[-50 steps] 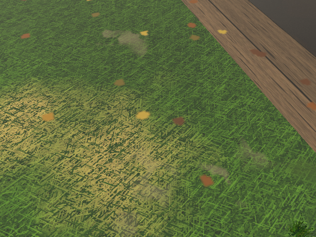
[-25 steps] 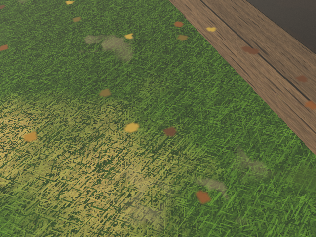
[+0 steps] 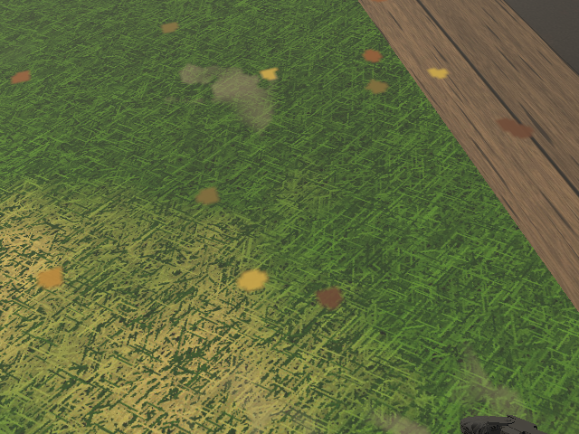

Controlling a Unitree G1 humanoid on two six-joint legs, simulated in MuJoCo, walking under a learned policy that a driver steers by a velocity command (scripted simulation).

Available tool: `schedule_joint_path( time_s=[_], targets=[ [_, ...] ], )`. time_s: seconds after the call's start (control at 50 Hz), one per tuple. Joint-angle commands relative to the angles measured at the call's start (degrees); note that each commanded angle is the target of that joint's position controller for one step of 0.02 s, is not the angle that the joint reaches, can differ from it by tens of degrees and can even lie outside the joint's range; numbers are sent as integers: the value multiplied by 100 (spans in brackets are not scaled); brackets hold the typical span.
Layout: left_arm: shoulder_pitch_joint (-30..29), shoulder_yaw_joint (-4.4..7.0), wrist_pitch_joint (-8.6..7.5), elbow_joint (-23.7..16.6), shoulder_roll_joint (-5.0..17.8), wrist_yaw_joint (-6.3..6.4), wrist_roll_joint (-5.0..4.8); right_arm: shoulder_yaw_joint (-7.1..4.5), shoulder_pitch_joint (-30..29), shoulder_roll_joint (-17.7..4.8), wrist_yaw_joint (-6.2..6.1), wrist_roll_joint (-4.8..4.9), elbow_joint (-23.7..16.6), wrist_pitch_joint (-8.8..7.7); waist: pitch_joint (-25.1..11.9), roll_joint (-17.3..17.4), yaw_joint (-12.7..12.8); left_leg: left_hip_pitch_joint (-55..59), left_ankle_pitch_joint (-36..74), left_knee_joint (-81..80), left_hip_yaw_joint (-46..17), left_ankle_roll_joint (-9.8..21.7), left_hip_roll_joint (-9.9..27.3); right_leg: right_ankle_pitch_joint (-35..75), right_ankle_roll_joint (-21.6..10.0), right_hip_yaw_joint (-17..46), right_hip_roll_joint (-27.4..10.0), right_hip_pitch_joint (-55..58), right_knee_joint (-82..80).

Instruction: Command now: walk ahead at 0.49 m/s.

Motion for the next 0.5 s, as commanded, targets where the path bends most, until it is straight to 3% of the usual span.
schedule_joint_path(
  time_s=[0.02,0.04,0.06,0.08,0.1,0.14,0.16,0.2,0.26,0.36,0.44,0.5],
  targets=[
    [-276,220,-6,-205,1102,73,25,-313,1994,-873,-167,7,409,-110,-895,-584,-1247,2487,-79,-534,-151,368,-209,7146,58,196,-1548,-753,2669],
    [-371,175,-17,-329,978,22,-4,-421,2815,-1171,-246,-114,584,-129,-1409,-228,-1551,3769,-785,-632,-1072,652,672,5354,3,77,-1303,-1757,4181],
    [345,55,4,-398,242,-40,-63,-525,2979,-1620,-230,-252,599,-132,-1909,1025,-988,5200,-699,-633,-3719,1480,2402,-224,158,-194,-274,-3762,6463],
    [213,193,31,-312,809,-38,-11,-494,2692,-1278,-142,14,614,-88,-1808,383,-1012,4914,-1852,-1614,-4904,1777,2462,-604,48,294,-125,-4655,7146],
    [-421,235,9,-542,955,-56,25,-424,1952,-1005,-122,90,489,-97,-723,145,-724,3901,-2330,-2028,-3969,1517,2260,92,-13,348,-546,-4962,6824],
    [-821,252,30,-597,830,-111,60,-298,1610,-521,-87,30,537,-209,-34,-234,-400,2563,-1167,-2397,-2915,1115,1795,520,17,315,-855,-4456,6216],
    [-701,224,112,-578,680,-145,120,-251,1700,-404,-112,30,649,-261,-36,-169,-223,2169,-779,-2486,-2505,951,1590,565,97,306,-960,-4094,5943],
    [-667,187,218,-553,444,-211,143,-237,1976,-439,-127,48,838,-370,-39,-53,-116,1929,-132,-2594,-2007,847,1397,646,214,166,-1032,-3918,5605],
    [-1387,200,291,-805,510,-253,141,-263,2314,-662,-116,64,1004,-417,126,77,-181,1962,234,-2797,-1551,752,1240,1240,354,-53,-1226,-4458,4976],
    [-2650,151,292,-1171,485,-271,53,-204,2899,-636,-122,80,1162,-389,171,199,-553,2504,1166,-2708,-1125,410,1022,2258,482,-367,-1158,-4746,3457],
    [-3325,122,278,-1355,495,-261,37,-176,3317,-660,-181,24,1305,-360,177,295,-787,3310,1656,-2468,-1095,421,1169,2305,425,-482,-968,-4821,2704],
    [-3571,146,225,-1487,573,-252,39,-192,3385,-744,-241,-41,1390,-329,223,332,-765,3878,2186,-2160,-1144,509,1434,1804,262,-474,-861,-4793,2338]
  ],
)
